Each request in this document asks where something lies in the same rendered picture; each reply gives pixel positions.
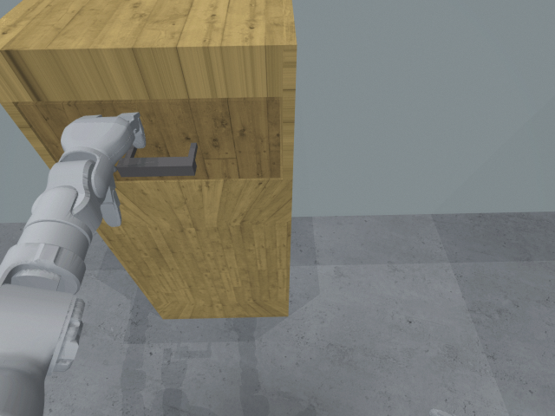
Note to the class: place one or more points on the drawer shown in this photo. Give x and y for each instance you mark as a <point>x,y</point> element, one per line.
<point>237,138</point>

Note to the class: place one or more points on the robot left hand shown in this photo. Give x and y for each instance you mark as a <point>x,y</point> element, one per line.
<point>112,136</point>

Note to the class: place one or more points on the left robot upper arm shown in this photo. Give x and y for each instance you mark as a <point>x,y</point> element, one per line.
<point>40,331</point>

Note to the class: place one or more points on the handle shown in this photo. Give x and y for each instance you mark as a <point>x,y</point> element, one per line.
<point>157,166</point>

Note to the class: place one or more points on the cabinet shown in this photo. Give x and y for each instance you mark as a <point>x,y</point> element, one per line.
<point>196,248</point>

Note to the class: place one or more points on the robot left forearm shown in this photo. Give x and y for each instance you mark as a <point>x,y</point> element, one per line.
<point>51,251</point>

